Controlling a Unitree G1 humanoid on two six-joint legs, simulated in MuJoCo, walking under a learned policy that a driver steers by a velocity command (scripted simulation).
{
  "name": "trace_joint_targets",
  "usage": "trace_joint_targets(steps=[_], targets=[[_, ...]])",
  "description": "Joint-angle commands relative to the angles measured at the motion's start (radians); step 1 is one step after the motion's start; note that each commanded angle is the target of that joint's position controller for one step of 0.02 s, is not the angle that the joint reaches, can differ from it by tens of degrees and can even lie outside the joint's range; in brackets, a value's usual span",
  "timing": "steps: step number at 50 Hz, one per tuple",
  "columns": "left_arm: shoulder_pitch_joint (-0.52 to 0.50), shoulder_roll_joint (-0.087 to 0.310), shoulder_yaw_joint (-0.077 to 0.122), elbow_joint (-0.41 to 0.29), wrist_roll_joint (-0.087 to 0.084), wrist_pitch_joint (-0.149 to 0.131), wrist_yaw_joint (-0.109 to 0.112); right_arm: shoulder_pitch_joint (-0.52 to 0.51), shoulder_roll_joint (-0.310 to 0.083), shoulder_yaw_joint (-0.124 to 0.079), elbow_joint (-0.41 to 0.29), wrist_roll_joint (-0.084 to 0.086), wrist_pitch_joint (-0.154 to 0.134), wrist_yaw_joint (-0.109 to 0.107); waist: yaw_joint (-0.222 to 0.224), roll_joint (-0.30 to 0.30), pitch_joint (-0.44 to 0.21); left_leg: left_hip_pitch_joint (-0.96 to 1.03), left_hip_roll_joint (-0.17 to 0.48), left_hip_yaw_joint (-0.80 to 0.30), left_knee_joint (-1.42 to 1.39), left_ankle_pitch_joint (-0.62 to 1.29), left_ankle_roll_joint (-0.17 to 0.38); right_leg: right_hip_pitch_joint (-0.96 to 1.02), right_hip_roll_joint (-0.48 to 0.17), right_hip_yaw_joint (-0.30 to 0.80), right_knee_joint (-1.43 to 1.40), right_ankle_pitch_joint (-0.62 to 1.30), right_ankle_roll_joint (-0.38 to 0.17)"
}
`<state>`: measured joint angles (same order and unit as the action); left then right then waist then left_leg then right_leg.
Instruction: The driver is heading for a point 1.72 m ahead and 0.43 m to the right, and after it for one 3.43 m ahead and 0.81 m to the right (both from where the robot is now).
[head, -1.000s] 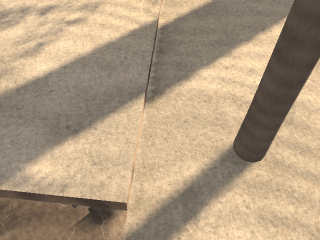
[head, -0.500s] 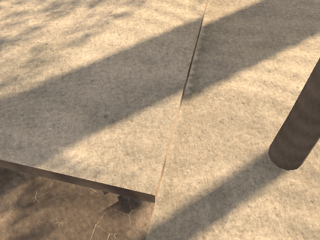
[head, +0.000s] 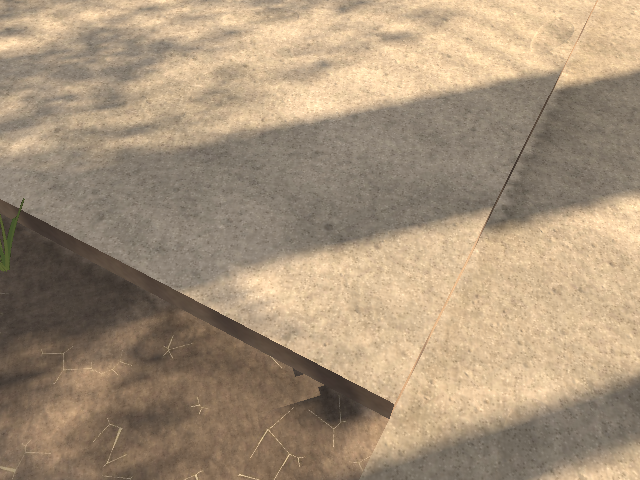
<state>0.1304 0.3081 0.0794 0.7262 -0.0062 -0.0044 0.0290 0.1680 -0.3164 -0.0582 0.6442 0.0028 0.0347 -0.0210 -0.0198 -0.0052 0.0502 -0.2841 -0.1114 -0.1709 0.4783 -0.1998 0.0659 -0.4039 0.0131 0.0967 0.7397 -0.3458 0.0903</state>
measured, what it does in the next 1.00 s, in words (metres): walks ahead, turning right: right foot, then right foot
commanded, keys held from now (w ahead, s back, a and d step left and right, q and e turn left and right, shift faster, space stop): e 0.24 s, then w+e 0.58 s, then w+q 0.18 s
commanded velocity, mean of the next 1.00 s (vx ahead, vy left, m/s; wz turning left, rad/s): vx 0.27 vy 0.00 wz -0.32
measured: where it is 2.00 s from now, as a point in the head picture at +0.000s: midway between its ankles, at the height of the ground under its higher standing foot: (462, 344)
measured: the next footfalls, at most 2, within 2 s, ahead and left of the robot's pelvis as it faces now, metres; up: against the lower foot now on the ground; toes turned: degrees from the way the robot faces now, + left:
right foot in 0.08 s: +0.06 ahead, -0.15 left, +0.00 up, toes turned +3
right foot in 0.66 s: +0.18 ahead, -0.25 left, +0.00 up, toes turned -19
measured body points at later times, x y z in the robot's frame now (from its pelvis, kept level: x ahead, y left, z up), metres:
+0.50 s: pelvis +0.05 -0.05 +0.00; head +0.07 -0.06 +0.45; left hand +0.27 +0.18 -0.09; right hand +0.05 -0.35 -0.11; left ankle +0.02 +0.08 -0.74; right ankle +0.04 -0.18 -0.69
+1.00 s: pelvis +0.24 -0.20 +0.01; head +0.26 -0.23 +0.45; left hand +0.42 +0.03 -0.09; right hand +0.31 -0.51 -0.09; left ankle +0.46 -0.11 -0.68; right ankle +0.14 -0.23 -0.74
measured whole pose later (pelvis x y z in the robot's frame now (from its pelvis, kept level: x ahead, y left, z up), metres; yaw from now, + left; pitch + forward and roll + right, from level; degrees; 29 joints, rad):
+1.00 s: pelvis +0.24 -0.20 +0.01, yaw -24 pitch +2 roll +1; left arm 0.35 0.29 0.02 0.70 0.00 -0.05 0.01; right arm 0.13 -0.31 -0.03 0.71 0.00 -0.09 0.04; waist 0.05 0.04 0.02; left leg -0.66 0.07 -0.02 0.73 0.04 -0.04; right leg -0.04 0.09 0.07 0.28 -0.26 -0.09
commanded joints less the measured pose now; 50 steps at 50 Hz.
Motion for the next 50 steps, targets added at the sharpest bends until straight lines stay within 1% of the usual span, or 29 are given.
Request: trace_joint_targets(steps=[1,3,4,5,6,8,10,13,14,15,17,18,19,20,23,28,30,32,33,34,35,36,37,38,39,41,45,48,50], targets=[[-0.001,0.074,0.011,-0.061,-0.002,-0.023,-0.014,-0.027,-0.116,-0.023,-0.059,-0.008,-0.007,0.002,-0.012,0.145,-0.141,0.106,0.278,-0.253,-0.089,0.206,0.154,0.076,-0.026,-0.028,-0.091,0.016,-0.015],[0.035,0.026,-0.008,-0.044,0.01,-0.032,-0.029,-0.035,-0.047,0.008,-0.035,-0.009,-0.01,0.007,0.03,0.117,-0.137,0.054,0.238,-0.2,-0.072,0.174,0.1,0.246,-0.036,-0.039,-0.355,0.219,-0.043],[0.02,0.051,-0.01,-0.049,0.025,-0.034,-0.031,0.02,-0.033,0.014,-0.01,-0.023,-0.02,0.01,0.005,0.074,-0.129,0.027,0.199,-0.16,-0.058,0.095,0.05,0.31,-0.077,0.021,-0.387,0.342,-0.067],[-0.003,0.128,-0.001,-0.071,0.03,-0.034,-0.027,0.081,-0.046,0.011,0.001,-0.048,-0.031,0.012,-0.057,-0.064,-0.123,0.01,0.118,-0.07,0.022,-0.049,-0.001,0.314,-0.179,0.143,-0.373,0.525,-0.124],[-0.052,0.123,-0.006,-0.063,0.034,-0.034,-0.029,0.101,-0.05,0.006,0.006,-0.046,-0.036,0.012,-0.098,-0.145,-0.103,0.078,0.085,-0.002,-0.023,-0.113,-0.047,0.187,-0.206,0.177,-0.376,0.409,-0.208],[-0.044,0.11,-0.005,-0.068,0.015,-0.035,-0.034,-0.002,-0.111,-0.011,0.005,-0.037,-0.036,0.002,-0.024,-0.124,-0.058,0.104,0.078,0.027,0.001,-0.056,-0.067,0.132,-0.146,0.169,-0.403,0.199,-0.186],[-0.025,0.148,0.002,-0.067,0.004,-0.039,-0.031,-0.023,-0.102,-0.015,-0.007,-0.027,-0.028,-0.009,-0.013,-0.147,-0.044,0.082,0.077,0.043,0.023,-0.024,-0.061,0.135,-0.146,0.208,-0.395,0.229,-0.183],[0.01,0.137,0.001,-0.073,-0.007,-0.027,-0.014,-0.006,-0.066,-0.014,-0.009,-0.023,-0.037,-0.011,-0.004,-0.138,-0.098,0.071,0.06,0.086,0.04,-0.087,-0.063,0.176,-0.14,0.254,-0.366,0.197,-0.209],[0.02,0.135,0.005,-0.061,0.025,0.012,-0.035,0.026,-0.051,-0.002,0.006,-0.048,-0.034,0.005,-0.005,-0.111,-0.081,0.072,0.063,0.096,0.019,-0.149,-0.046,0.147,-0.112,0.263,-0.349,0.14,-0.195],[0.023,0.133,0.01,-0.071,0.025,0.031,-0.045,0.032,-0.053,-0.005,0.002,-0.052,-0.033,0.013,-0.004,-0.075,-0.073,0.066,0.069,0.078,0.0,-0.259,-0.026,0.121,-0.071,0.243,-0.325,-0.031,-0.194],[-0.007,0.114,0.008,-0.098,0.022,0.043,-0.06,0.061,-0.101,-0.017,0.0,-0.049,-0.036,0.018,-0.026,0.06,-0.003,0.11,0.167,-0.085,-0.127,-0.484,0.046,-0.057,0.031,0.149,-0.205,-0.277,-0.172],[-0.044,0.094,0.004,-0.118,0.025,0.038,-0.064,0.135,-0.151,-0.03,0.018,-0.046,-0.04,0.014,-0.062,0.145,0.016,0.2,0.287,-0.257,-0.242,-0.587,0.109,-0.191,0.089,0.052,-0.051,-0.234,-0.152],[-0.08,0.06,-0.01,-0.159,-0.045,-0.005,-0.036,0.145,-0.184,-0.048,0.025,0.004,-0.073,0.006,-0.056,0.194,0.039,0.24,0.445,-0.43,-0.3,-0.534,0.197,-0.303,0.03,0.016,0.125,-0.172,-0.142],[-0.09,0.079,-0.009,-0.161,-0.046,-0.03,-0.026,0.152,-0.162,-0.041,0.029,0.005,-0.092,-0.007,-0.054,0.142,0.044,0.255,0.498,-0.475,-0.302,-0.47,0.238,-0.371,-0.019,0.053,0.244,-0.181,-0.132],[-0.066,0.077,-0.011,-0.151,-0.025,-0.047,-0.036,0.12,-0.128,-0.034,0.028,0.007,-0.102,-0.019,-0.048,0.098,0.018,0.348,0.425,-0.242,-0.296,-0.266,0.161,-0.429,-0.083,0.018,0.248,-0.075,-0.104],[-0.096,0.042,-0.039,-0.196,-0.022,-0.049,-0.081,0.124,-0.187,-0.051,0.039,0.015,-0.098,0.006,-0.061,0.123,-0.003,0.162,0.322,0.079,-0.298,-0.017,0.097,-0.111,-0.074,-0.125,0.003,0.084,-0.08],[-0.061,0.07,-0.03,-0.199,-0.025,-0.042,-0.081,0.134,-0.205,-0.057,0.045,0.024,-0.097,0.017,-0.038,0.12,-0.011,0.124,0.346,0.103,-0.265,-0.03,0.085,-0.006,-0.047,-0.158,-0.065,0.12,-0.1],[0.061,0.124,0.001,-0.175,-0.013,-0.028,-0.072,0.131,-0.2,-0.054,0.045,0.015,-0.106,0.026,0.039,0.084,-0.065,0.055,0.32,0.18,-0.083,0.163,0.037,0.197,0.025,-0.206,-0.121,0.132,-0.141],[0.197,0.175,0.031,-0.145,-0.019,-0.02,-0.06,0.147,-0.159,-0.039,0.043,0.005,-0.112,0.027,0.104,0.032,-0.133,-0.012,0.273,0.261,0.145,0.265,-0.007,0.374,0.039,-0.172,-0.148,0.122,-0.176],[0.345,0.281,0.057,-0.135,-0.02,-0.013,-0.039,0.137,-0.081,-0.011,-0.002,-0.041,-0.119,0.025,0.144,-0.211,-0.204,-0.267,0.193,0.316,0.559,-0.099,-0.087,0.587,-0.194,0.21,-0.238,0.114,-0.276],[0.347,0.33,0.051,-0.168,-0.01,-0.029,-0.047,0.135,-0.054,0.002,-0.059,-0.022,-0.143,0.022,0.119,-0.322,-0.309,-0.534,0.052,0.136,0.797,-0.415,-0.111,0.699,-0.364,0.781,-0.489,-0.208,-0.449],[0.302,0.255,0.036,-0.17,-0.008,-0.048,-0.056,0.082,-0.149,-0.02,-0.056,0.028,-0.159,0.027,0.137,-0.167,-0.212,-0.637,0.12,0.058,0.884,-0.332,-0.094,0.641,-0.371,0.756,-0.546,-0.349,-0.442],[0.265,0.207,0.021,-0.165,-0.006,-0.059,-0.057,0.046,-0.169,-0.023,-0.06,0.038,-0.167,0.032,0.114,-0.125,-0.117,-0.647,0.165,0.074,0.841,-0.228,-0.065,0.539,-0.34,0.62,-0.528,-0.298,-0.411],[0.213,0.175,0.009,-0.169,0.004,-0.06,-0.055,0.052,-0.167,-0.021,-0.038,0.016,-0.169,0.031,0.076,-0.043,-0.073,-0.57,0.202,0.076,0.775,-0.151,-0.058,0.419,-0.292,0.511,-0.516,-0.175,-0.377],[0.157,0.159,0.003,-0.177,0.012,-0.058,-0.053,0.066,-0.162,-0.025,-0.025,-0.008,-0.167,0.029,0.037,-0.052,-0.049,-0.497,0.226,0.071,0.686,-0.088,-0.061,0.325,-0.24,0.411,-0.517,-0.055,-0.356],[0.109,0.148,-0.004,-0.184,0.021,-0.055,-0.043,0.076,-0.147,-0.024,-0.007,-0.024,-0.158,0.038,0.004,-0.083,-0.04,-0.41,0.22,0.095,0.622,-0.005,-0.081,0.235,-0.182,0.312,-0.548,0.104,-0.353],[0.151,0.134,-0.013,-0.13,0.013,-0.065,-0.022,-0.013,-0.09,0.0,-0.002,-0.016,-0.142,0.049,0.035,-0.042,-0.024,-0.391,0.204,0.146,0.358,0.209,-0.12,0.235,-0.14,0.108,-0.55,0.389,-0.317],[0.216,0.148,-0.013,-0.082,0.009,-0.063,-0.014,-0.114,-0.036,0.027,-0.014,-0.001,-0.145,0.068,0.092,-0.068,-0.011,-0.302,0.167,0.183,0.178,0.357,-0.112,0.227,-0.135,0.048,-0.567,0.344,-0.285],[0.272,0.148,-0.01,-0.058,0.0,-0.063,-0.019,-0.153,-0.073,0.015,-0.031,0.015,-0.14,0.069,0.118,-0.045,0.01,-0.393,0.164,0.168,0.159,0.3,-0.079,0.358,-0.16,0.064,-0.554,0.388,-0.269]])
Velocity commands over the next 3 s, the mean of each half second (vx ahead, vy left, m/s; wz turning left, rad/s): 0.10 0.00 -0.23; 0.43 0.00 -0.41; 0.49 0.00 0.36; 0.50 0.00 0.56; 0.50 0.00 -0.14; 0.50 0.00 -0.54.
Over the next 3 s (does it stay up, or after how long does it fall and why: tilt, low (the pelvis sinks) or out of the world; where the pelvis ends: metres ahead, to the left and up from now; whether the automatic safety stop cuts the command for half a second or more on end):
stays up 1.40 -0.25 0.06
